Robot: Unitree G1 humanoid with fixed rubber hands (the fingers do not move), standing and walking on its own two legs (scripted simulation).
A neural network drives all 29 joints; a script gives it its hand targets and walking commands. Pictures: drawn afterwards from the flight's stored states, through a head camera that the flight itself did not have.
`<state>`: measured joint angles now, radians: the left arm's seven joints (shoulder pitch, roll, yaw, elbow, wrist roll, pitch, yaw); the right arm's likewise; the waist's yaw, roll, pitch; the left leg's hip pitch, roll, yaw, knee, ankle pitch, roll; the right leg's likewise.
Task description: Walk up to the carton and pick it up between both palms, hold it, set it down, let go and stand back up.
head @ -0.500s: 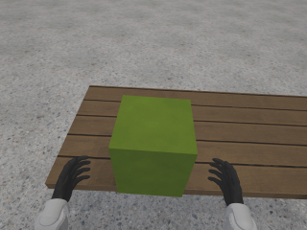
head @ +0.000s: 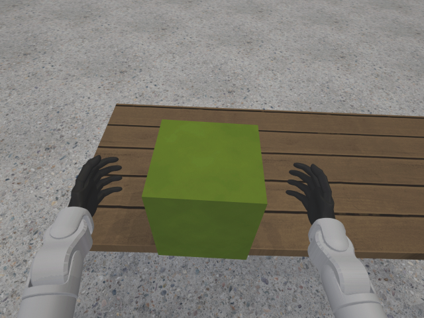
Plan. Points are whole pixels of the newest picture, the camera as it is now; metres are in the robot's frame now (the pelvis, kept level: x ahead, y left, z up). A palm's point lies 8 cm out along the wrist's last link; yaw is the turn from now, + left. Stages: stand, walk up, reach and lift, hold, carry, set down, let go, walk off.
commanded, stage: reach and lift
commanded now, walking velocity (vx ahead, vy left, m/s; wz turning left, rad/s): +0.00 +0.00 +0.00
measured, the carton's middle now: (206, 192) +0.40 +0.03 -0.02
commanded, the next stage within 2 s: none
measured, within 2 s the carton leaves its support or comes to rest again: neither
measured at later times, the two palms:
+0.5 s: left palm (84, 145) +0.37 +0.25 +0.15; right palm (316, 159) +0.38 -0.16 +0.13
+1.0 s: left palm (96, 146) +0.40 +0.24 +0.12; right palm (304, 156) +0.40 -0.15 +0.11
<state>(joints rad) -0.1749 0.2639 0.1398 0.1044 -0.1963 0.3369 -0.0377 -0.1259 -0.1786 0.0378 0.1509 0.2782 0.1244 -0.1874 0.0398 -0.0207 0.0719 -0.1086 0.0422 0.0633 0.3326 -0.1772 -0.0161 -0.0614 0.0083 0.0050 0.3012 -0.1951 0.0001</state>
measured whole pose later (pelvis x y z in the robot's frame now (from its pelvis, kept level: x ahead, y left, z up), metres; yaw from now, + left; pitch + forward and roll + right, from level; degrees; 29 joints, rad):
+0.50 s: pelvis -0.01 +0.00 +0.00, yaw +0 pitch +0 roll -1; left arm -0.60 0.35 0.17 0.32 -0.20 0.55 -0.01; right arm -0.56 -0.24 0.02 0.39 0.37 0.31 -0.20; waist 0.01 -0.02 0.03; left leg -0.20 0.05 0.06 0.37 -0.17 -0.01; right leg -0.14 0.01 0.00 0.32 -0.18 0.00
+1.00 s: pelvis +0.00 +0.00 +0.00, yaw +1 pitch +1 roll -1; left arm -0.72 0.32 0.15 0.68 -0.12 0.35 -0.04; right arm -0.68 -0.21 0.05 0.71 0.34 0.20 -0.19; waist 0.01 -0.03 0.01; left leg -0.20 0.05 0.04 0.38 -0.19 -0.02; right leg -0.13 0.02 -0.01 0.29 -0.18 0.00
